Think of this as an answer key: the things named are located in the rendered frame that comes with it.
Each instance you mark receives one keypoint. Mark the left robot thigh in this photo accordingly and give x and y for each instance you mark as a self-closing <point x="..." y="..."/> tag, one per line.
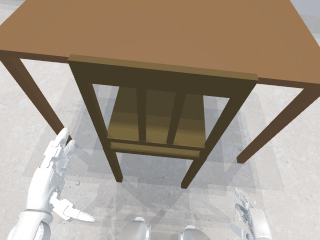
<point x="135" y="230"/>

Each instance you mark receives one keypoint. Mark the robot right shin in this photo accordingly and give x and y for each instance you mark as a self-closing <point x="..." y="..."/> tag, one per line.
<point x="189" y="227"/>

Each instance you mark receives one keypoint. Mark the left robot hand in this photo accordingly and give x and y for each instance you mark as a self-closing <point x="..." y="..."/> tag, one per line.
<point x="49" y="176"/>

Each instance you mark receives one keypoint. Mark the right robot hand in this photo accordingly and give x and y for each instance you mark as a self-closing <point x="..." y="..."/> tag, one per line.
<point x="254" y="224"/>

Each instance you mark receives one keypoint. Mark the table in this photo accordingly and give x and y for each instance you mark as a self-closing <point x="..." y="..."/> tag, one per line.
<point x="263" y="37"/>

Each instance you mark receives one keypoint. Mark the chair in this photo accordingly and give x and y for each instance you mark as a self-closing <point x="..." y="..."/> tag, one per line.
<point x="159" y="108"/>

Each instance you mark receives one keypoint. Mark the left robot forearm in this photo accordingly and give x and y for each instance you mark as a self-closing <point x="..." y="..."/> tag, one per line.
<point x="33" y="224"/>

